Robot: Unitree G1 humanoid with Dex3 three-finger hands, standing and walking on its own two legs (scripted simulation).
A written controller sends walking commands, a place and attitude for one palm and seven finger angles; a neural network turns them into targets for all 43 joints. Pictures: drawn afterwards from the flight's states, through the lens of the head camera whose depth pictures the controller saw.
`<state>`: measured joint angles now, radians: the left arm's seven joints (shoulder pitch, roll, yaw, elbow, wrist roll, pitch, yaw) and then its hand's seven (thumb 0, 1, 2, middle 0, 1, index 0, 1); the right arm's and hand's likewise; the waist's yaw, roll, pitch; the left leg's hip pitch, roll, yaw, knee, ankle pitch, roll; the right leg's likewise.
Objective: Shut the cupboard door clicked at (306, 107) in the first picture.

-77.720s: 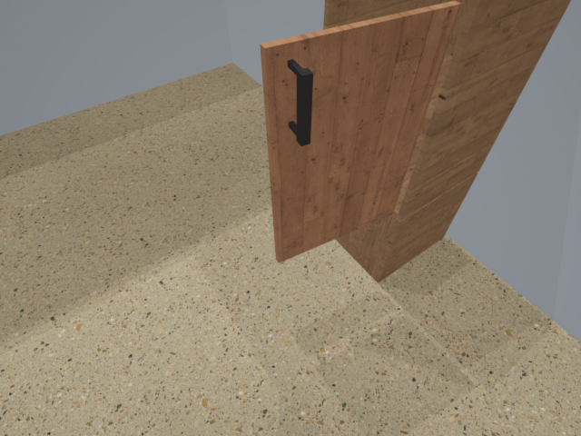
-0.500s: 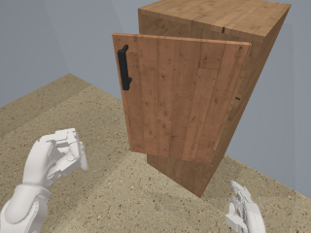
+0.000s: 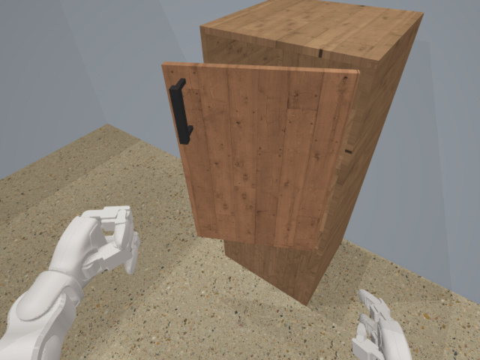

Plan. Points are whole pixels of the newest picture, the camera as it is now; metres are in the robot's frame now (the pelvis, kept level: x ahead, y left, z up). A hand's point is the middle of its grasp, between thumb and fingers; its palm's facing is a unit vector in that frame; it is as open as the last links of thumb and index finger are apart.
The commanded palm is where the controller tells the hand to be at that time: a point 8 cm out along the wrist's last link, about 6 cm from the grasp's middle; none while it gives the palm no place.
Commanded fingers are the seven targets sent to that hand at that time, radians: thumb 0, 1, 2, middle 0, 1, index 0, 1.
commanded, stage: raise the hand and make a fist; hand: left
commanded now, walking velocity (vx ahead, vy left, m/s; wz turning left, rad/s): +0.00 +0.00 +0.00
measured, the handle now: (183, 112) +0.56 +0.19 +0.16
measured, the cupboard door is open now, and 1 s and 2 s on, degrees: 26 26 26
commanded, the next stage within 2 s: bring the fist close to the handle in 0.14 s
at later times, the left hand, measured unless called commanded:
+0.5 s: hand (134, 198) +0.29 +0.19 +0.17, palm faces +0.00 -1.00 -0.07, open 3.2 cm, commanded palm +0.27 +0.23 +0.16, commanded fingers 0.00 0.90 0.90 -1.30 -1.50 -1.30 -1.50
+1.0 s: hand (176, 161) +0.40 +0.16 +0.15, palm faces -0.07 -1.00 -0.03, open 3.1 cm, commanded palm +0.39 +0.21 +0.16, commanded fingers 0.00 0.90 0.90 -1.30 -1.50 -1.30 -1.50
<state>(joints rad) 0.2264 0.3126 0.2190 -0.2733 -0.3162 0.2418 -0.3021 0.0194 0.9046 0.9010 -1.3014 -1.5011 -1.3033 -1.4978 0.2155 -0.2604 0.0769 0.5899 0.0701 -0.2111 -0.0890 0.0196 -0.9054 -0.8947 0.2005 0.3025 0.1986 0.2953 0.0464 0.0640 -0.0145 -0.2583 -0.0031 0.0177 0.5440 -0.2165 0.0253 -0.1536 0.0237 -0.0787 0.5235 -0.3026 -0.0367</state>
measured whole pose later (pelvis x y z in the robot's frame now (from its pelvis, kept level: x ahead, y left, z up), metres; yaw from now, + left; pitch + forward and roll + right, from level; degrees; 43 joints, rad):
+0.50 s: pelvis +0.01 -0.01 +0.00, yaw +1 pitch -3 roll +0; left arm -0.03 0.31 0.23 -0.09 -0.30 0.12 -0.26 0.02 0.90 0.90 -1.31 -1.50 -1.31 -1.50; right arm 0.21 -0.26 0.07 0.65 0.07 -0.25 -0.10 0.02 -0.91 -0.89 0.20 0.30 0.20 0.30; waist 0.05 0.06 -0.01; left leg -0.26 -0.01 0.01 0.55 -0.24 0.02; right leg -0.15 0.02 -0.09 0.53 -0.33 -0.04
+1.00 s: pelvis +0.03 +0.00 +0.00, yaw -1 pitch +0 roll +0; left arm -0.40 0.30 0.18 0.30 -0.23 0.21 -0.21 0.02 0.90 0.90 -1.30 -1.50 -1.30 -1.50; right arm 0.21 -0.26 0.06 0.65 0.07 -0.12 -0.09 0.02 -0.91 -0.89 0.20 0.30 0.20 0.30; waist 0.01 0.05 -0.02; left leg -0.28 -0.02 0.03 0.52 -0.24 0.03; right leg -0.19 0.01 -0.06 0.52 -0.34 -0.03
